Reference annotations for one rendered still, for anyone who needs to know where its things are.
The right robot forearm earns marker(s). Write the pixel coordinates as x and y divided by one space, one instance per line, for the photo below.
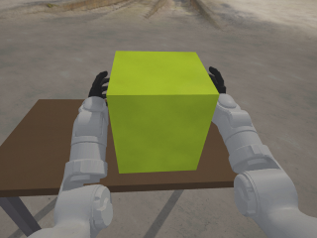
245 148

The robot left hand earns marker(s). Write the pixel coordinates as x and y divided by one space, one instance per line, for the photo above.
97 88

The left robot forearm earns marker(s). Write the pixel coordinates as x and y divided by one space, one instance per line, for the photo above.
87 160

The carton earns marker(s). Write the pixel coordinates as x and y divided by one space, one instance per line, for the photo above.
160 105

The right robot upper arm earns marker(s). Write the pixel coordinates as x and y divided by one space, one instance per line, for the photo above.
269 197

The table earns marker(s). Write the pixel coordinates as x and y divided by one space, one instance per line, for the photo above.
33 158

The left robot upper arm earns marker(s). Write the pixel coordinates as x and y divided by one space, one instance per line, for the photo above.
81 212

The robot right hand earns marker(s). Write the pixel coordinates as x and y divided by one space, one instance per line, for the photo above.
217 79

